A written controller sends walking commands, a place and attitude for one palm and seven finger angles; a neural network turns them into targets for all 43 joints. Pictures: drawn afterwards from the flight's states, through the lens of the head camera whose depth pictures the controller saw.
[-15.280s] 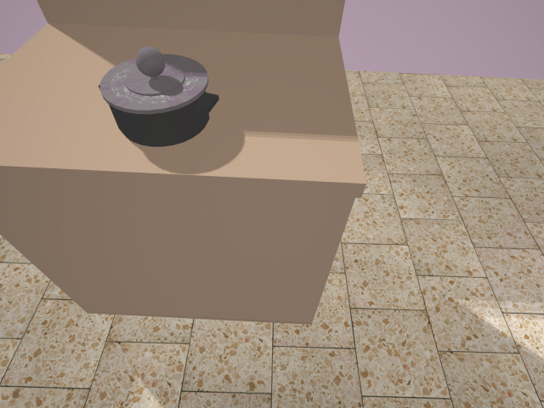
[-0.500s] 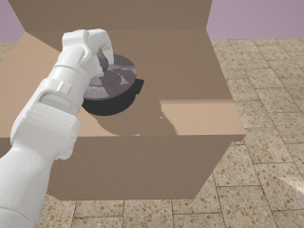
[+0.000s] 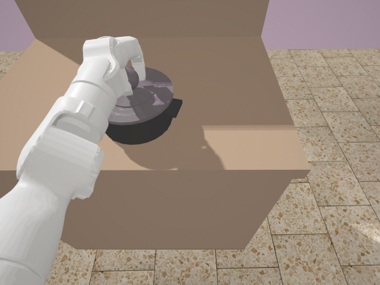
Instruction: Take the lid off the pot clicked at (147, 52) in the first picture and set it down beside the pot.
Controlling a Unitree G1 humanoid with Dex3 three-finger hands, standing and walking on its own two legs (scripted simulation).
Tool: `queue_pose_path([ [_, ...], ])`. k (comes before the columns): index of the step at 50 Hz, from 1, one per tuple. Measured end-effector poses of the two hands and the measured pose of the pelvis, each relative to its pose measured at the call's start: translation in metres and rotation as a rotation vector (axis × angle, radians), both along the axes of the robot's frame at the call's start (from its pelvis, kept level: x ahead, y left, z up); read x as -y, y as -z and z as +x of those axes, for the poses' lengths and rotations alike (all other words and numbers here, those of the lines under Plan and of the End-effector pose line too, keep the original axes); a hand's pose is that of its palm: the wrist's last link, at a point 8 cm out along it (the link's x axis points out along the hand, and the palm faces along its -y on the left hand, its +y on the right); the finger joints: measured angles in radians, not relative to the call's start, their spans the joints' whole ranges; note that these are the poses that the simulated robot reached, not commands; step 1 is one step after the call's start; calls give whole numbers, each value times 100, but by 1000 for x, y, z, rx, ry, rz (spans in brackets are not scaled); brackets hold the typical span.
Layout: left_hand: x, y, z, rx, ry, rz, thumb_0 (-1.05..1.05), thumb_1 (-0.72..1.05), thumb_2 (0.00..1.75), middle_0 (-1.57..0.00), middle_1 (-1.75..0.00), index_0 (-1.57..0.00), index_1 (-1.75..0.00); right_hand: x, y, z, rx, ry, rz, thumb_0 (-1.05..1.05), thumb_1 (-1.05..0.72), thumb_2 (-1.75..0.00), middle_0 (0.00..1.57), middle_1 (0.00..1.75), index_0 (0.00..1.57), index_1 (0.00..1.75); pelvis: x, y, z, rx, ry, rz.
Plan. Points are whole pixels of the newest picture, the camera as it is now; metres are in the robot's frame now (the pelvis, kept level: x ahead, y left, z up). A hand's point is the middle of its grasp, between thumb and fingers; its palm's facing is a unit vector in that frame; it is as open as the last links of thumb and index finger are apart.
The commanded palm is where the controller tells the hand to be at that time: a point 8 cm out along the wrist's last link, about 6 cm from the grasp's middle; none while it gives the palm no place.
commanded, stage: lift the lid straight up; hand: left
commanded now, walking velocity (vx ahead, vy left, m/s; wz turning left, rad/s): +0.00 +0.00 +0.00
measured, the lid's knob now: (127, 79) +0.51 +0.12 +0.17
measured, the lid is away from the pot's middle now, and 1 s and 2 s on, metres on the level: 0.00 0.01 0.01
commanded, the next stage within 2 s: none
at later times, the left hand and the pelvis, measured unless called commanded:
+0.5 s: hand (124, 68) +0.48 +0.11 +0.22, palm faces -0.37 -0.10 -0.92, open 7.8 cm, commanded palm +0.47 +0.11 +0.28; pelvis +0.00 +0.00 +0.00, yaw +0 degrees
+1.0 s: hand (107, 49) +0.47 +0.13 +0.26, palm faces -0.30 -0.14 -0.95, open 7.9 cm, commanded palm +0.47 +0.13 +0.32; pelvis -0.01 +0.00 +0.00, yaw +0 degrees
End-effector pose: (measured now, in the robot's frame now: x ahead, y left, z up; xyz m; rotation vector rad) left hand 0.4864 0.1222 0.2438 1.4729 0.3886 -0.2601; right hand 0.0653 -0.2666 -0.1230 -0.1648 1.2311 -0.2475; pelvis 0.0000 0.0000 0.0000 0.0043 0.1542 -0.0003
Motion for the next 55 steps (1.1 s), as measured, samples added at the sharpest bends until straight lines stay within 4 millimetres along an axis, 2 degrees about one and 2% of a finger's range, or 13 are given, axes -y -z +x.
queue_pose_path([
  [12, 2, -5, -3, 16, 12, 6, 1, 25, 76, -61, -101, -58, -99, -1, 1, 3, 15, -9, 8, 0, -90, -90, 20, 29, 20, 30, 1, -1, 0, 11, -2, 2],
  [23, 10, -28, -10, 32, 4, -19, 1, 24, 78, -63, -100, -60, -99, -3, 0, 12, 55, -33, 17, 0, -90, -90, 20, 29, 20, 30, 4, -1, -3, 25, -5, 4],
  [31, 12, -42, -13, 65, -8, -1, 0, 23, 78, -64, -100, -60, -99, 1, -2, 12, 69, -35, 8, 0, -90, -90, 20, 29, 20, 30, 7, -2, -7, 30, -2, 5],
  [46, -6, -68, -15, 99, -71, -12, 0, 23, 78, -64, -100, -60, -99, 8, -5, 1, 56, -16, -10, 0, -90, -90, 20, 29, 20, 30, 6, -2, -7, 37, 4, 3],
  [55, -17, -80, -18, 123, -73, -15, 0, 23, 78, -64, -100, -60, -99, 1, -7, 7, 77, -31, -8, 0, -90, -90, 20, 29, 20, 30, 2, -2, -7, 39, -3, 1],
])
